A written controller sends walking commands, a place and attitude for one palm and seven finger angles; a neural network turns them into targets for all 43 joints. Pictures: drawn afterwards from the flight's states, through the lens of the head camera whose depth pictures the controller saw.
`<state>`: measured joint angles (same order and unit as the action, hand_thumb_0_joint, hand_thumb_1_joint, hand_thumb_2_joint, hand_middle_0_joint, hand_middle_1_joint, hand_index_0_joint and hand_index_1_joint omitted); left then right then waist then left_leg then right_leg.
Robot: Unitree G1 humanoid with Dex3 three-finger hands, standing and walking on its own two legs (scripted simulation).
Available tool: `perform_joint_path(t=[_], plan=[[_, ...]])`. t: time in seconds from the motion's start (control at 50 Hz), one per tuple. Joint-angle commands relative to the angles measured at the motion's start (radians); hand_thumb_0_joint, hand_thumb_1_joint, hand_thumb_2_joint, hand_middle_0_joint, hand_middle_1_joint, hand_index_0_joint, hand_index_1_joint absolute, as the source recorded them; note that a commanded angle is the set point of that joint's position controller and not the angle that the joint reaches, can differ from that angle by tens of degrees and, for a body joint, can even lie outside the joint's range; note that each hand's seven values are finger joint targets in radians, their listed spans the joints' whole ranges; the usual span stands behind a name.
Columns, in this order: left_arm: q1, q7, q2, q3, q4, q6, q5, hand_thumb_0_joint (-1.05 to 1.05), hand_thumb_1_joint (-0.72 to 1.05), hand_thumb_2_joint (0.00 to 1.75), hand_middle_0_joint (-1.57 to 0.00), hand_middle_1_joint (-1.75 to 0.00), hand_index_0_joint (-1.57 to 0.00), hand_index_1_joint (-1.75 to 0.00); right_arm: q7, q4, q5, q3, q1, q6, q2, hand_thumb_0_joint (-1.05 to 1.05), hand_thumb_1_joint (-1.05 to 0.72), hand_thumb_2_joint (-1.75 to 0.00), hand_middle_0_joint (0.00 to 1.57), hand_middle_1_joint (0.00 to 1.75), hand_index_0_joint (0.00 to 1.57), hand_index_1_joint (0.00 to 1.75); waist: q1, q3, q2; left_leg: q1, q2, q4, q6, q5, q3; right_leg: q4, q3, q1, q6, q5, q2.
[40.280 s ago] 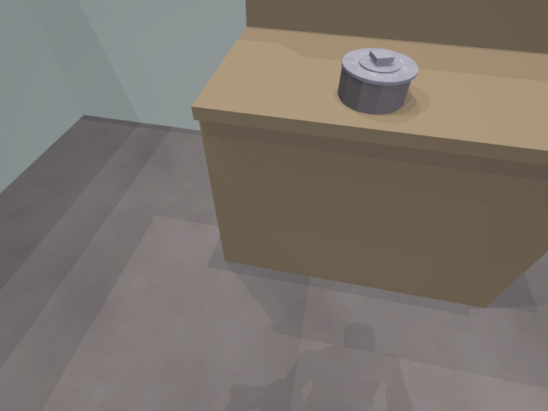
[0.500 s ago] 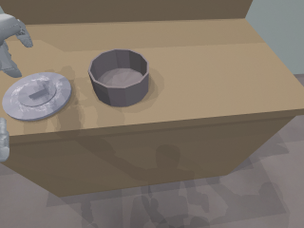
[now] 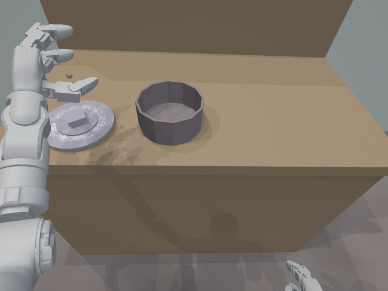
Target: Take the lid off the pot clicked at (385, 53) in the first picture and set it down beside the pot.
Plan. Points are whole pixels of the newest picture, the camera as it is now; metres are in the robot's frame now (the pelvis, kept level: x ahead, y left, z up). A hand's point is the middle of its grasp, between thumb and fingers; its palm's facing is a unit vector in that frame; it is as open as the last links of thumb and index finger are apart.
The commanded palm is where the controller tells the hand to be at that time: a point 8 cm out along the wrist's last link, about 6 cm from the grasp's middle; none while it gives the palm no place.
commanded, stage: draw the hand back to the body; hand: left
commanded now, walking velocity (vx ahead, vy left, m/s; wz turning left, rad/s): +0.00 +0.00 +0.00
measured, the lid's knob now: (75, 116) +0.52 +0.33 +0.05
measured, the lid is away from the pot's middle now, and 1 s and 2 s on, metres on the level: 0.25 0.25 0.25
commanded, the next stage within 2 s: step back with the hand held close in 1.48 s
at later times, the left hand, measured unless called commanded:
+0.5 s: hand (66, 107) +0.34 +0.22 +0.24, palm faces +0.45 -0.86 -0.25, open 8.6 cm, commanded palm +0.28 +0.26 +0.24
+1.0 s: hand (53, 156) +0.24 +0.20 +0.23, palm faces +0.44 -0.86 -0.27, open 7.4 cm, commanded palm +0.19 +0.25 +0.23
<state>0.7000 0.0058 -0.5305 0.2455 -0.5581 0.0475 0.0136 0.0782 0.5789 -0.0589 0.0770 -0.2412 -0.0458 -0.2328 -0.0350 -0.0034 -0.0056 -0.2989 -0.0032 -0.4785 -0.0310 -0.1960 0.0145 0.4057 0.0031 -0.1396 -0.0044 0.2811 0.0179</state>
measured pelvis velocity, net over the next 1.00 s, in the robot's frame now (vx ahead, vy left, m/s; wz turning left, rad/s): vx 0.01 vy -0.04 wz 0.01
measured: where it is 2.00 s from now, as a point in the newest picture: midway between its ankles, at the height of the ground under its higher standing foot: outside the picture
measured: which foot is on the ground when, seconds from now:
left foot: down 0.00-1.00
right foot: down 0.00-1.00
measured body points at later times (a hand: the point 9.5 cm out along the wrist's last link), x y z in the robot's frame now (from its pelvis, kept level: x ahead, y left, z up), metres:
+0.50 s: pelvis +0.02 -0.05 +0.00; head +0.00 -0.08 +0.45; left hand +0.31 +0.26 +0.25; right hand +0.19 -0.29 -0.09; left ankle +0.04 +0.10 -0.74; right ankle -0.04 -0.13 -0.74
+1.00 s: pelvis +0.01 -0.04 +0.00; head -0.02 -0.07 +0.45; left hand +0.21 +0.25 +0.24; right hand +0.21 -0.26 -0.08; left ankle +0.04 +0.10 -0.74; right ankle -0.04 -0.13 -0.74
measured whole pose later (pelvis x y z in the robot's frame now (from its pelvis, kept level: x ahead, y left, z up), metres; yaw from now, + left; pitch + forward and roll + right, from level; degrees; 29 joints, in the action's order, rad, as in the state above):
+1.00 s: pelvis +0.01 -0.04 +0.00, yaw +1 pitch -6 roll +0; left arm -0.12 -0.06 -0.36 0.34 0.30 0.07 -0.12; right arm 0.08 0.67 -0.02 0.04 -0.15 0.05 -0.23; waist 0.06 0.02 0.07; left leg -0.11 0.03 -0.37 0.02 -0.16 -0.01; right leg 0.33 -0.02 0.04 -0.05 0.27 0.05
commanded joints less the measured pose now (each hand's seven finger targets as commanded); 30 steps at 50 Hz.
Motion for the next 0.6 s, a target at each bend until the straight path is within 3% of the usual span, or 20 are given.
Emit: perform_joint_path(t=[0.0,0.02,0.04,0.08,0.14,0.18,0.2,0.32,0.38,0.44,0.46,0.48,0.5,0.56,0.58], plan=[[0.397,-0.057,-0.245,0.099,0.406,0.077,-0.045,0.0,0.17,0.8,-0.35,-0.65,-0.35,-0.65,0.005,-0.103,0.014,-0.074,0.073,0.072,-0.168,0.0,-0.9,-0.9,0.2,0.3,0.2,0.3,0.004,-0.3,0.218,0.37,0.043,0.068,0.006,0.201,-0.06,-0.074,-0.04,-0.068,-0.057,-0.194,0.025],[0.377,-0.065,-0.261,0.121,0.456,0.08,-0.051,0.0,0.2,0.8,-0.34,-0.64,-0.34,-0.64,0.003,-0.103,0.016,-0.073,0.086,0.08,-0.167,0.0,-0.9,-0.9,0.2,0.3,0.2,0.3,0.01,-0.313,0.212,0.377,0.042,0.073,0.006,0.223,-0.058,-0.078,-0.038,-0.055,-0.055,-0.215,0.026],[0.306,-0.072,-0.258,0.138,0.432,0.074,-0.054,0.0,0.22,0.81,-0.34,-0.62,-0.34,-0.62,0.003,-0.094,0.019,-0.075,0.085,0.082,-0.167,0.0,-0.9,-0.9,0.2,0.3,0.2,0.3,0.013,-0.316,0.15,0.369,0.039,0.066,0.001,0.252,-0.046,-0.078,-0.038,-0.032,-0.051,-0.25,0.027],[0.205,-0.076,-0.23,0.137,0.371,0.055,-0.062,0.0,0.27,0.81,-0.33,-0.6,-0.33,-0.6,0.004,-0.077,0.018,-0.079,0.083,0.077,-0.169,0.0,-0.9,-0.9,0.2,0.3,0.2,0.3,0.015,-0.265,0.042,0.315,0.029,0.068,-0.006,0.244,-0.018,-0.084,-0.039,-0.009,-0.04,-0.29,0.028],[0.106,-0.069,-0.203,0.132,0.359,0.038,-0.078,0.0,0.34,0.82,-0.31,-0.57,-0.31,-0.57,0.004,-0.069,0.012,-0.083,0.101,0.068,-0.168,0.0,-0.9,-0.9,0.2,0.3,0.2,0.3,0.023,-0.209,-0.031,0.263,0.016,0.07,-0.021,0.213,0.016,-0.097,-0.031,0.012,-0.024,-0.338,0.019],[0.11,-0.069,-0.222,0.151,0.499,0.051,-0.081,0.0,0.39,0.83,-0.3,-0.54,-0.3,-0.54,0.004,-0.083,0.013,-0.082,0.129,0.077,-0.162,0.0,-0.9,-0.9,0.2,0.3,0.2,0.3,0.036,-0.262,0.014,0.3,0.009,0.064,-0.026,0.252,0.021,-0.089,-0.023,0.044,-0.021,-0.396,0.012],[0.132,-0.066,-0.202,0.126,0.581,0.059,-0.082,0.0,0.42,0.83,-0.3,-0.53,-0.3,-0.53,0.003,-0.092,0.008,-0.08,0.151,0.082,-0.156,0.0,-0.9,-0.9,0.2,0.3,0.2,0.3,0.036,-0.277,0.092,0.326,0.004,0.058,-0.027,0.278,0.025,-0.089,-0.015,0.053,-0.022,-0.422,0.007],[-0.012,-0.086,-0.247,0.22,0.635,0.047,-0.091,0.0,0.56,0.85,-0.27,-0.46,-0.27,-0.46,0.008,-0.07,0.019,-0.079,0.171,0.087,-0.15,0.0,-0.9,-0.9,0.2,0.3,0.2,0.3,0.049,-0.248,0.048,0.3,-0.008,0.057,-0.025,0.281,0.029,-0.085,-0.008,0.082,0.001,-0.536,-0.01],[-0.151,-0.074,-0.182,0.202,0.598,0.032,-0.105,0.0,0.63,0.86,-0.25,-0.43,-0.25,-0.43,0.007,-0.066,0.021,-0.081,0.181,0.082,-0.143,0.0,-0.9,-0.9,0.2,0.3,0.2,0.3,0.054,-0.205,-0.025,0.274,-0.01,0.056,-0.024,0.255,0.038,-0.077,-0.009,0.085,0.018,-0.582,-0.019],[-0.14,-0.068,-0.151,0.168,0.723,0.044,-0.111,0.0,0.71,0.87,-0.24,-0.39,-0.24,-0.39,0.003,-0.081,0.017,-0.079,0.208,0.091,-0.133,0.0,-0.9,-0.9,0.2,0.3,0.2,0.3,0.054,-0.206,0.029,0.308,-0.011,0.059,-0.026,0.245,0.037,-0.09,-0.008,0.071,0.014,-0.539,-0.02],[-0.147,-0.072,-0.169,0.19,0.774,0.051,-0.112,0.0,0.73,0.88,-0.23,-0.38,-0.23,-0.38,0.003,-0.085,0.018,-0.08,0.218,0.098,-0.131,0.0,-0.9,-0.9,0.2,0.3,0.2,0.3,0.059,-0.216,0.059,0.324,-0.01,0.057,-0.026,0.256,0.035,-0.092,0.0,0.072,0.015,-0.552,-0.021],[-0.179,-0.076,-0.18,0.211,0.774,0.052,-0.114,0.0,0.75,0.88,-0.23,-0.37,-0.23,-0.37,0.004,-0.082,0.022,-0.079,0.219,0.101,-0.131,0.0,-0.9,-0.9,0.2,0.3,0.2,0.3,0.063,-0.218,0.034,0.32,-0.011,0.059,-0.026,0.258,0.032,-0.09,-0.002,0.078,0.018,-0.56,-0.021],[-0.191,-0.077,-0.181,0.215,0.775,0.053,-0.116,0.0,0.78,0.88,-0.22,-0.36,-0.22,-0.36,0.005,-0.075,0.022,-0.078,0.222,0.099,-0.131,0.0,-0.9,-0.9,0.2,0.3,0.2,0.3,0.062,-0.188,0.053,0.316,-0.01,0.057,-0.025,0.251,0.033,-0.096,-0.001,0.071,0.014,-0.549,-0.021],[-0.241,-0.081,-0.173,0.233,0.75,0.043,-0.124,0.0,0.85,0.89,-0.21,-0.32,-0.21,-0.32,0.009,-0.068,0.026,-0.079,0.227,0.1,-0.128,0.0,-0.9,-0.9,0.2,0.3,0.2,0.3,0.063,-0.151,-0.026,0.302,-0.008,0.065,-0.025,0.223,0.031,-0.107,0.0,0.057,0.023,-0.527,-0.024],[-0.255,-0.079,-0.164,0.229,0.775,0.044,-0.125,0.0,0.88,0.9,-0.2,-0.31,-0.2,-0.31,0.009,-0.071,0.026,-0.079,0.229,0.102,-0.125,0.0,-0.9,-0.9,0.2,0.3,0.2,0.3,0.066,-0.164,-0.004,0.309,-0.01,0.069,-0.025,0.226,0.029,-0.105,-0.001,0.065,0.019,-0.513,-0.023]])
